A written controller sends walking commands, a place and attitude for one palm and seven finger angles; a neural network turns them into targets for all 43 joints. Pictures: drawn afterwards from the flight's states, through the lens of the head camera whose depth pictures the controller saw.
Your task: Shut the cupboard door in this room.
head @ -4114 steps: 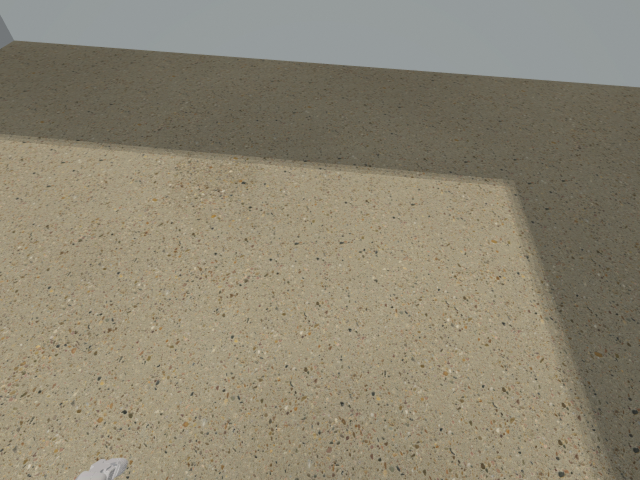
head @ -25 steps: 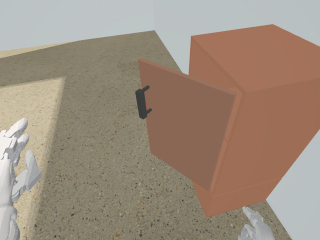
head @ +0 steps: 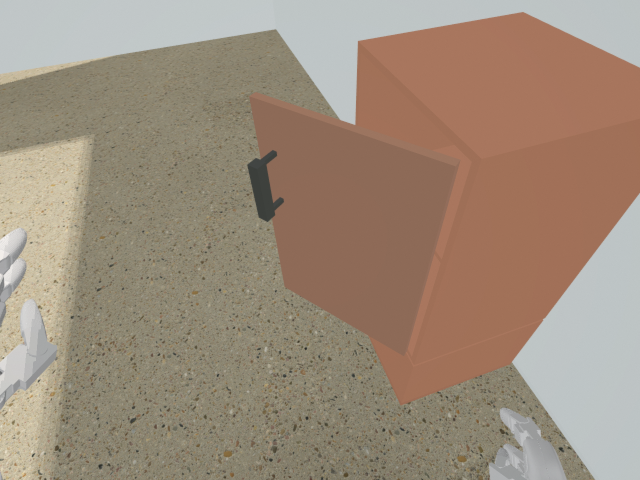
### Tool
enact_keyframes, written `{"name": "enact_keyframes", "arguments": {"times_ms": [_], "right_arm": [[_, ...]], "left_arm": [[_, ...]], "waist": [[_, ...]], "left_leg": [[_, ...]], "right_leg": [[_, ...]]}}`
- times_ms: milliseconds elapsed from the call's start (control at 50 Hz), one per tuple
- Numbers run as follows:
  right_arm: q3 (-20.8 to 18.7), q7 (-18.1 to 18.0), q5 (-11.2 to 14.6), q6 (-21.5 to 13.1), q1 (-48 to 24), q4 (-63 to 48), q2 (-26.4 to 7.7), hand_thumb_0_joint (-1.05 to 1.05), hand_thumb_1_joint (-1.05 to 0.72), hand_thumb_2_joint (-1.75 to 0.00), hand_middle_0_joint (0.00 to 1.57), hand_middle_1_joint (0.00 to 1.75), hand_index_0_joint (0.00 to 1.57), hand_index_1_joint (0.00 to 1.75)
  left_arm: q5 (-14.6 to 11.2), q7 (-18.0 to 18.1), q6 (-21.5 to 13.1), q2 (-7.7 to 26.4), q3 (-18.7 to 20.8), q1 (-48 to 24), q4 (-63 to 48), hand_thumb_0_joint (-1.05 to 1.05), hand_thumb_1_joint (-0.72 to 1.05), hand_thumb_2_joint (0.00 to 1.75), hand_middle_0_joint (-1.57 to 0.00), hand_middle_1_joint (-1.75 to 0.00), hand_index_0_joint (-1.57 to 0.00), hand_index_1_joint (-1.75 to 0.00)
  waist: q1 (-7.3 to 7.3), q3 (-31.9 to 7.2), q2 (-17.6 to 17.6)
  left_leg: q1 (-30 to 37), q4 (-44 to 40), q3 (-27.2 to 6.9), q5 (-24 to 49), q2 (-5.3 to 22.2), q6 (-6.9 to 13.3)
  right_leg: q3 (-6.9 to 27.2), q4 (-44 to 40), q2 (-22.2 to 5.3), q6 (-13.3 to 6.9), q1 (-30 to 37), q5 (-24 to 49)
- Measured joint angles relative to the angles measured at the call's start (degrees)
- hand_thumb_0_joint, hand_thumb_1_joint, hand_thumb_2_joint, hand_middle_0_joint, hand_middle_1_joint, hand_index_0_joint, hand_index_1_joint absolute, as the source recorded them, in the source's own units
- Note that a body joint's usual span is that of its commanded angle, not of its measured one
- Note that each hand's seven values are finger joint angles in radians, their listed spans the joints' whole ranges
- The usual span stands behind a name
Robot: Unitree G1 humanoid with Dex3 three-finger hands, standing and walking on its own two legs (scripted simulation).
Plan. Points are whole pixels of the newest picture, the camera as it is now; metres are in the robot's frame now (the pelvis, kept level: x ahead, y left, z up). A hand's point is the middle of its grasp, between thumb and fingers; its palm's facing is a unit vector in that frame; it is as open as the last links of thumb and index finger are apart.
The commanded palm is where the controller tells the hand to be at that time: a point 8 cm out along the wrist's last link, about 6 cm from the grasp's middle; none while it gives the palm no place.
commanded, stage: step back with the hand held close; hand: left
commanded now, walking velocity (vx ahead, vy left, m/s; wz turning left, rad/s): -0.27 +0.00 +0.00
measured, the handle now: (269, 185) +0.65 +0.15 -0.03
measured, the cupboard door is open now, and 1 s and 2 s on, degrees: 37 37 37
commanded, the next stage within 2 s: stop stepping back and stand still in 1.34 s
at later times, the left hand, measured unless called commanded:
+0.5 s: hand out of the picture +0.14 +0.27 +0.16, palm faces +0.47 -0.76 -0.45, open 7.4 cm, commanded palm +0.08 +0.31 +0.18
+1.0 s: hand out of the picture +0.10 +0.26 +0.16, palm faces +0.46 -0.77 -0.44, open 7.4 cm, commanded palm +0.03 +0.31 +0.18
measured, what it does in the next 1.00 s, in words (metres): shifts its weight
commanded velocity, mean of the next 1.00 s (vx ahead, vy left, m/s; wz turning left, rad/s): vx -0.34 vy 0.00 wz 0.00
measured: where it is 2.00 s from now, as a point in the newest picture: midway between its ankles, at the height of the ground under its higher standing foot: outside the picture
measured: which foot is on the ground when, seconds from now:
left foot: down 0.00-1.00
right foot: down 0.00-1.00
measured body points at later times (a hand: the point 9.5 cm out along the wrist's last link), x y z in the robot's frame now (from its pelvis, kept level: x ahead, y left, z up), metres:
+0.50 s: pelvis -0.06 +0.01 -0.02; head -0.06 +0.01 +0.43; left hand +0.11 +0.31 +0.18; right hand +0.09 -0.24 -0.10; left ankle -0.02 +0.09 -0.74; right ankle +0.02 -0.12 -0.74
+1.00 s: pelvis -0.10 +0.00 -0.02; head -0.09 +0.02 +0.43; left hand +0.07 +0.30 +0.19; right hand +0.06 -0.25 -0.10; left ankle -0.02 +0.09 -0.73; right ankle +0.02 -0.12 -0.74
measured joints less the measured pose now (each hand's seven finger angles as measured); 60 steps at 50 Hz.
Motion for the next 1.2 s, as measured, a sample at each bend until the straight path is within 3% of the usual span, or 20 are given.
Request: {"name": "enact_keyframes", "arguments": {"times_ms": [180,440,620,740,860,960,1040,1120,1160,1200], "right_arm": [[0.46,-0.61,0.17,1.46,-0.03,-2.39,1.03,0.01,-0.91,-0.9,0.2,0.3,0.2,0.3],[1.67,-0.22,-0.48,-1.59,2.59,-2.05,1.85,0.01,-0.91,-0.9,0.2,0.3,0.21,0.3],[1.49,0.34,-0.91,-3.09,3.57,-0.57,1.69,0.01,-0.91,-0.9,0.21,0.3,0.21,0.3],[1.22,0.16,-1.03,-4.04,3.57,-0.61,1.88,0.01,-0.91,-0.9,0.2,0.3,0.21,0.3],[1.01,0.47,-1.17,-4.29,2.38,-0.28,2.09,0.01,-0.91,-0.9,0.2,0.3,0.21,0.3],[0.58,1.44,-1.35,-3.56,1.4,0.38,2.43,0.01,-0.91,-0.9,0.2,0.3,0.21,0.3],[0.81,1.55,-1.13,-2.64,1.22,0.16,2.72,0.01,-0.91,-0.9,0.2,0.3,0.21,0.3],[0.43,0.47,-1.24,-3.99,2.55,0.07,2.92,0.01,-0.91,-0.9,0.2,0.3,0.21,0.3],[0.3,0.36,-1.4,-4.7,3.41,1.26,3.48,0.01,-0.91,-0.9,0.2,0.3,0.21,0.3],[0.63,0.5,-1.89,-5.64,3.63,2.26,3.87,0.01,-0.91,-0.9,0.2,0.3,0.21,0.3]], "left_arm": [[0.33,0.74,0.24,2.59,1.92,0.76,-2.48,0.01,0.88,0.89,-0.21,-0.3,-0.22,-0.3],[2.8,1.57,-2.54,0.34,2.9,-1.6,-3.46,0.01,0.88,0.89,-0.21,-0.3,-0.22,-0.3],[3.01,2.24,-5.1,1.12,3.61,-1.49,-5.21,0.01,0.88,0.89,-0.21,-0.31,-0.22,-0.3],[3.56,2.06,-6.05,2.9,5.36,-1.52,-4.8,0.01,0.88,0.89,-0.21,-0.31,-0.22,-0.3],[3.87,1.53,-6.14,2.0,5.61,-2.15,-5.37,0.01,0.88,0.89,-0.21,-0.31,-0.22,-0.3],[3.34,1.76,-6.39,1.13,3.98,-2.76,-6.49,0.01,0.88,0.89,-0.21,-0.31,-0.22,-0.3],[2.84,2.37,-6.84,2.59,3.81,-0.89,-7.88,0.01,0.88,0.89,-0.21,-0.31,-0.22,-0.3],[3.17,1.8,-6.75,4.45,5.18,0.12,-7.78,0.01,0.88,0.89,-0.21,-0.31,-0.22,-0.3],[3.15,1.38,-6.97,4.91,6.16,0.57,-7.02,0.01,0.88,0.89,-0.22,-0.31,-0.22,-0.3],[2.63,1.46,-7.27,4.23,7.09,1.16,-6.42,0.01,0.88,0.89,-0.21,-0.31,-0.22,-0.3]], "waist": [[-0.62,-0.18,-2.31],[-0.01,0.0,-3.46],[-1.08,-0.03,-4.05],[-1.72,0.8,-4.59],[-0.96,1.31,-4.7],[-1.51,0.76,-5.52],[-2.43,0.37,-6.29],[-3.45,0.2,-3.55],[-2.68,-1.62,-2.95],[-1.32,-3.69,-3.01]], "left_leg": [[-3.4,2.58,1.33,0.5,-0.65,1.05],[-9.35,10.46,0.74,-0.69,0.04,1.39],[-11.79,11.77,0.29,0.08,0.69,1.15],[-12.93,13.03,0.06,0.31,0.43,1.17],[-14.55,16.01,0.41,-1.78,0.83,1.04],[-16.11,15.61,-0.26,-5.09,0.0,-0.12],[-16.39,12.37,-0.36,-1.83,-0.09,0.23],[-16.7,10.04,-1.99,7.23,2.22,1.47],[-17.28,9.55,-2.71,6.26,2.93,1.19],[-18.28,7.95,-2.55,7.14,3.48,0.64]], "right_leg": [[1.23,2.79,-0.68,0.86,-3.78,0.85],[0.31,8.01,-0.28,0.65,-8.31,0.96],[-0.36,7.3,0.2,0.4,-9.66,2.59],[2.34,9.46,1.31,0.93,-10.86,1.9],[2.7,12.34,1.71,0.51,-12.64,1.21],[2.09,9.97,0.75,0.4,-13.17,3.09],[1.47,6.57,0.23,0.74,-12.87,4.47],[2.69,15.35,4.31,1.57,-11.36,-0.73],[3.4,18.99,6.12,1.57,-7.44,-4.33],[3.41,16.98,6.39,1.27,-1.99,-6.79]]}}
